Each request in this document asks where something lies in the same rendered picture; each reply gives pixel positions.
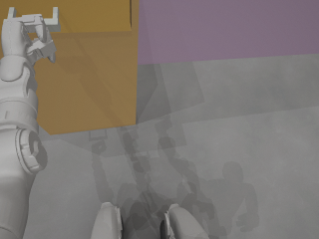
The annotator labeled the handle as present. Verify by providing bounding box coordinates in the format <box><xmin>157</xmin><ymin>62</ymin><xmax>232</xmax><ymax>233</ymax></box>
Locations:
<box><xmin>3</xmin><ymin>7</ymin><xmax>61</xmax><ymax>33</ymax></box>

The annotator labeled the robot left forearm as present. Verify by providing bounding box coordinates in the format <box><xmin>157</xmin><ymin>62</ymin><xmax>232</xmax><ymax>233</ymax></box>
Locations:
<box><xmin>0</xmin><ymin>55</ymin><xmax>39</xmax><ymax>135</ymax></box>

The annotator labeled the right robot thigh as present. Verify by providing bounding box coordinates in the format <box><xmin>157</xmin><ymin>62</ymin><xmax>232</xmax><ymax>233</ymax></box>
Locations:
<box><xmin>163</xmin><ymin>207</ymin><xmax>209</xmax><ymax>239</ymax></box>

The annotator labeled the cabinet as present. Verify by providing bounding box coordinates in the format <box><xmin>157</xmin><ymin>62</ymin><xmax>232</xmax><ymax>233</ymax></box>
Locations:
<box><xmin>0</xmin><ymin>0</ymin><xmax>140</xmax><ymax>135</ymax></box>

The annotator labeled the drawer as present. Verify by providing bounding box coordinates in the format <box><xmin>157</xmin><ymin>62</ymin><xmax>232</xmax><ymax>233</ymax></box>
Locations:
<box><xmin>0</xmin><ymin>0</ymin><xmax>131</xmax><ymax>35</ymax></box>

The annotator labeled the robot right shin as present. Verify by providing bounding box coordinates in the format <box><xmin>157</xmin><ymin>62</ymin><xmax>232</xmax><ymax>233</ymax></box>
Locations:
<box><xmin>164</xmin><ymin>204</ymin><xmax>179</xmax><ymax>239</ymax></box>

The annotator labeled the robot left upper arm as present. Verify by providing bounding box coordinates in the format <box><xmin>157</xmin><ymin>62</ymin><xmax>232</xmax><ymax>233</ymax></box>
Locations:
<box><xmin>0</xmin><ymin>128</ymin><xmax>48</xmax><ymax>239</ymax></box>

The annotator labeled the robot left hand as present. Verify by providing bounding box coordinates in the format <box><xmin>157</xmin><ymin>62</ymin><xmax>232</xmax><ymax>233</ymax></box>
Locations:
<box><xmin>1</xmin><ymin>14</ymin><xmax>57</xmax><ymax>67</ymax></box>

